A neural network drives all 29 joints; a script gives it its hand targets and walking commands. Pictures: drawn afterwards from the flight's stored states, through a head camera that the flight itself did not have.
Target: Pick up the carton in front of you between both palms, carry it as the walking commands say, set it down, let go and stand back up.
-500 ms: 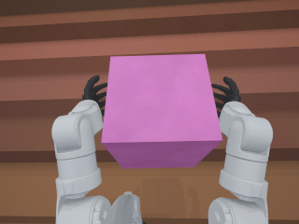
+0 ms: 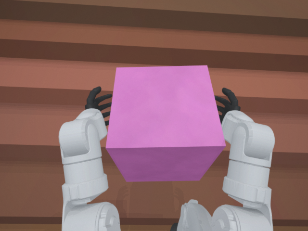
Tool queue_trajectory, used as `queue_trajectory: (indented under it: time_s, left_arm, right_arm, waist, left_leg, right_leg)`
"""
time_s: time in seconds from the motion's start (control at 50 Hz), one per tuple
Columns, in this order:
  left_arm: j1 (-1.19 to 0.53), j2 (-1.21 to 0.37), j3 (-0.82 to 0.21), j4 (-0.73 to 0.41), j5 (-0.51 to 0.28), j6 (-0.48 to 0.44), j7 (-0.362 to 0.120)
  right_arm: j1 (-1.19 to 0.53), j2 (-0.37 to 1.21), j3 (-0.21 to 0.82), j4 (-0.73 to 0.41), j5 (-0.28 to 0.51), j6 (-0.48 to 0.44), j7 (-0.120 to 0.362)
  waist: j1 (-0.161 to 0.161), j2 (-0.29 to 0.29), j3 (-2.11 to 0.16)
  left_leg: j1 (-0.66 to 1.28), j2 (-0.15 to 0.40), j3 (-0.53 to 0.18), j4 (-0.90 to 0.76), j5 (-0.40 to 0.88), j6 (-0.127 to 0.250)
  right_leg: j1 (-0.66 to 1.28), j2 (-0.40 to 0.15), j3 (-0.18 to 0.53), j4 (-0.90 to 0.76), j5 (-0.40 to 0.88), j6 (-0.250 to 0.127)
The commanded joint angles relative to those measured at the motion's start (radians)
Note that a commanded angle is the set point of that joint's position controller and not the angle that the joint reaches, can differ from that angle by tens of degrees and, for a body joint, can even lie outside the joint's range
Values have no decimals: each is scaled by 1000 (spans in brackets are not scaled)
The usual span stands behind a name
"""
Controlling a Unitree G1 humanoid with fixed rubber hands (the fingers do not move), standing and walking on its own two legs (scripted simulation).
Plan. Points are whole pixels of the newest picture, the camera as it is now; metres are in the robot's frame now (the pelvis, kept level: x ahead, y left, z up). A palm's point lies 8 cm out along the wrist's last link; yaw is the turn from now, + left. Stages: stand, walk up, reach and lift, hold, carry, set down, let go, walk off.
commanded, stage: carry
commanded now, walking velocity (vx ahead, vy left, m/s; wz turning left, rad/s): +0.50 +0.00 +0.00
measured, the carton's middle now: (162, 130) +0.37 +0.01 +0.09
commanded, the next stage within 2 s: none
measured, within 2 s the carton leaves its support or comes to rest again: neither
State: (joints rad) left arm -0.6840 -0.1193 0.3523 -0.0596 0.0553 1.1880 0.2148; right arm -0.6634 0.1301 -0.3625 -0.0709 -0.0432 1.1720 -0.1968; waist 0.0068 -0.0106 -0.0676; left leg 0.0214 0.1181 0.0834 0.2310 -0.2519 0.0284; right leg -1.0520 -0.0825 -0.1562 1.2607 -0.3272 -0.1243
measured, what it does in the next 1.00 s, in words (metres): climbs: left foot 0.13 m higher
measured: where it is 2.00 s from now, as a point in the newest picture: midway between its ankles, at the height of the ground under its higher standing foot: (145, 68)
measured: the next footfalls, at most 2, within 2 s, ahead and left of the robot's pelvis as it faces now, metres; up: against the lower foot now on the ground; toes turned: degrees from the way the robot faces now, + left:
left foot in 0.50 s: +0.50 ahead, +0.15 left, +0.27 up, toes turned +7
right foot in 1.04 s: +0.83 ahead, -0.08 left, +0.40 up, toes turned -7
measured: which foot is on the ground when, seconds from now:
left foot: down 0.00-0.02, up 0.04-0.48, down 0.50-1.00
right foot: down 0.00-0.54, up 0.56-1.00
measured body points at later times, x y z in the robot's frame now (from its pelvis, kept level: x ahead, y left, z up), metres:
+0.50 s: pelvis +0.31 +0.03 +0.14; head +0.30 +0.01 +0.58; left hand +0.67 +0.17 +0.31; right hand +0.67 -0.14 +0.30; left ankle +0.49 +0.15 -0.44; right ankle +0.18 -0.12 -0.61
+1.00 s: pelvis +0.59 +0.04 +0.26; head +0.59 +0.07 +0.71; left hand +0.95 +0.20 +0.42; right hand +0.94 -0.11 +0.43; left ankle +0.46 +0.14 -0.48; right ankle +0.78 -0.09 -0.29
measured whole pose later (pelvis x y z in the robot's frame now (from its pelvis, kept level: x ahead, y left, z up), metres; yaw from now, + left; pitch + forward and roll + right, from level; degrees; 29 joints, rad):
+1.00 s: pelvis +0.59 +0.04 +0.26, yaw +0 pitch +4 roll -4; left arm -0.63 -0.11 0.30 -0.10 0.04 1.16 0.24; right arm -0.58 0.12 -0.31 -0.13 -0.01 1.14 -0.21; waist -0.01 -0.01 -0.09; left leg 0.01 0.09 0.10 0.21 -0.27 0.03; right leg -1.15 -0.10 -0.15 1.43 -0.33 -0.12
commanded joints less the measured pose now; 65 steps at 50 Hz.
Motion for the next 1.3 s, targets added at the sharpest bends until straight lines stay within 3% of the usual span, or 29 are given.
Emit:
queue_trajectory:
  time_s: [0.0, 0.02, 0.04, 0.06, 0.16, 0.22, 0.28, 0.36, 0.42, 0.48, 0.5, 0.52, 0.54, 0.56, 0.58, 0.62, 0.66, 0.74, 0.8, 0.88, 0.92, 0.98, 1.02, 1.04, 1.06, 1.08, 1.1, 1.2, 1.28]
  left_arm:
    - [-626, -778, -644, -77, -226, -27, -4]
    - [-667, -788, -667, -99, -249, -38, -7]
    - [-630, -794, -704, -99, -284, -52, -9]
    - [-634, -811, -729, -130, -311, -69, -12]
    - [-709, -844, -785, -252, -395, -105, -54]
    - [-599, -743, -745, -213, -340, -87, -34]
    - [-476, -631, -651, -141, -254, -47, -8]
    - [-473, -568, -561, -88, -196, -5, 0]
    - [-524, -579, -524, -56, -184, 12, -4]
    - [-479, -578, -470, 11, -129, 14, -2]
    - [-497, -591, -446, 24, -100, 11, 0]
    - [-506, -582, -424, 23, -83, 1, 2]
    - [-498, -592, -419, 38, -66, -6, 2]
    - [-442, -639, -412, 68, -52, -16, -6]
    - [-485, -661, -415, 54, -76, -31, -12]
    - [-598, -754, -470, -32, -108, -55, -30]
    - [-600, -762, -521, -54, -103, -76, -31]
    - [-505, -735, -594, -90, -119, -101, -21]
    - [-472, -695, -631, -101, -158, -85, -15]
    - [-474, -611, -601, -89, -167, -53, 12]
    - [-492, -602, -596, -86, -171, -39, 25]
    - [-516, -637, -601, -41, -191, -23, 35]
    - [-518, -681, -613, -36, -212, -25, 26]
    - [-560, -709, -627, -49, -221, -31, 17]
    - [-581, -742, -637, -27, -242, -37, 4]
    - [-574, -735, -665, -20, -257, -51, 3]
    - [-551, -770, -681, -24, -280, -59, -5]
    - [-695, -872, -736, -136, -341, -103, -51]
    - [-572, -740, -675, -115, -272, -92, -30]
  right_arm:
    - [-554, 659, 508, -44, 136, -13, 13]
    - [-550, 631, 480, -60, 107, -26, 5]
    - [-453, 617, 461, -56, 66, -36, -3]
    - [-467, 596, 443, -66, 49, -47, -9]
    - [-564, 611, 532, -197, 88, -73, -9]
    - [-510, 569, 576, -178, 115, -59, -17]
    - [-469, 546, 585, -125, 129, -18, -21]
    - [-515, 540, 558, -51, 139, 26, -31]
    - [-593, 604, 569, -3, 158, 36, -38]
    - [-598, 675, 576, 46, 180, 27, -34]
    - [-627, 695, 586, 60, 181, 18, -35]
    - [-653, 729, 607, 51, 209, 9, -29]
    - [-637, 789, 622, 60, 232, -3, -12]
    - [-658, 776, 645, 45, 249, -26, -13]
    - [-678, 812, 658, 11, 266, -39, -5]
    - [-777, 899, 716, -84, 313, -71, 26]
    - [-767, 920, 740, -114, 311, -93, 49]
    - [-606, 823, 731, -122, 270, -105, 44]
    - [-519, 704, 683, -106, 226, -92, 19]
    - [-467, 587, 609, -97, 188, -55, -3]
    - [-464, 548, 574, -95, 185, -40, -9]
    - [-450, 528, 523, -66, 169, -25, -14]
    - [-460, 533, 503, -58, 137, -22, -14]
    - [-460, 540, 485, -50, 119, -24, -14]
    - [-483, 545, 468, -39, 85, -27, -18]
    - [-396, 560, 442, -15, 56, -32, -17]
    - [-435, 562, 445, -21, 59, -37, -17]
    - [-568, 652, 528, -105, 87, -68, 0]
    - [-537, 624, 601, -107, 130, -67, -9]
  waist:
    - [214, 284, -508]
    - [193, 66, -595]
    - [107, -259, -673]
    - [103, -205, -788]
    - [59, -49, -440]
    - [65, -8, -392]
    - [125, -103, -322]
    - [64, -45, -162]
    - [-21, -232, -169]
    - [-134, -307, -387]
    - [-174, -186, -465]
    - [-190, -123, -551]
    - [-144, -50, -469]
    - [-110, 374, -656]
    - [-112, 226, -738]
    - [-88, 112, -562]
    - [-66, 88, -456]
    - [-61, 28, -381]
    - [-131, 109, -341]
    - [-67, 61, -177]
    - [-36, 151, -152]
    - [36, 292, -304]
    - [156, 333, -459]
    - [192, 200, -525]
    - [166, 85, -518]
    - [98, -291, -633]
    - [102, -183, -714]
    - [37, -19, -383]
    - [69, -83, -334]
  left_leg:
    - [-71, 7, 152, 552, 1437, 76]
    - [-252, -58, 2, 893, 828, 16]
    - [-622, -258, -78, 1384, -2, -38]
    - [-612, -236, -290, 1631, 13, 13]
    - [-944, -71, -200, 1612, 0, 98]
    - [-1003, -54, -113, 1444, -92, 97]
    - [-1460, -52, -109, 1880, -313, 120]
    - [-1476, 5, -2, 1623, -223, 85]
    - [-799, -17, 123, 1141, -47, 86]
    - [-504, -150, 217, 907, 28, 114]
    - [-358, -220, 240, 678, 82, 101]
    - [-153, -223, 134, 490, 115, 86]
    - [-36, -58, -201, 316, 423, 92]
    - [180, 230, -748, 259, 1010, 299]
    - [208, 225, -756, 311, 827, 357]
    - [82, 165, -648, 309, 198, 276]
    - [1, 158, -525, 256, -32, 221]
    - [61, 157, -409, 173, 4, 210]
    - [269, 235, -434, 121, 220, 291]
    - [77, 122, -239, -15, -86, 168]
    - [-118, 80, -108, -176, 63, 180]
    - [-191, 42, 107, -31, 1220, 167]
    - [-48, 62, 124, 348, 1567, 114]
    - [-66, 13, 110, 630, 1404, 71]
    - [-309, -50, -1, 910, 659, 33]
    - [-634, -258, -109, 1449, 63, -11]
    - [-647, -209, -282, 1667, 35, 24]
    - [-949, -69, -191, 1607, 31, 103]
    - [-1112, -72, -32, 1635, -58, 104]
  right_leg:
    - [850, 209, -161, -470, 187, 14]
    - [1112, 81, 108, -651, 372, -47]
    - [1284, -250, 797, -807, 735, -238]
    - [1261, -263, 875, -775, 747, -289]
    - [1045, -211, 589, -820, -62, -119]
    - [1072, -218, 467, -853, 120, -118]
    - [1319, -303, 515, -922, 245, -184]
    - [1154, -185, 310, -1062, -51, -64]
    - [701, -65, -40, -1263, 343, -73]
    - [947, -109, -68, -901, 1391, -46]
    - [1020, -55, -68, -593, 1478, -2]
    - [961, -29, -13, -325, 1323, 38]
    - [720, 14, 86, -98, 449, 81]
    - [446, 196, 225, 438, 55, 150]
    - [374, 175, 378, 636, 70, 97]
    - [189, 96, 323, 640, 92, 45]
    - [130, 49, 285, 583, 102, 22]
    - [14, 19, 202, 376, -2, 32]
    - [-372, 25, 144, 821, -184, 6]
    - [-382, -28, 79, 578, -132, 20]
    - [-74, -44, 17, 276, -65, 33]
    - [452, 89, -138, -42, 137, -36]
    - [683, 174, -165, -254, 121, -31]
    - [861, 191, -105, -499, 183, -20]
    - [1042, 57, 209, -695, 288, -75]
    - [1209, -245, 843, -847, 693, -284]
    - [1224, -247, 813, -749, 783, -303]
    - [938, -202, 572, -844, -203, -112]
    - [1014, -222, 449, -921, 106, -164]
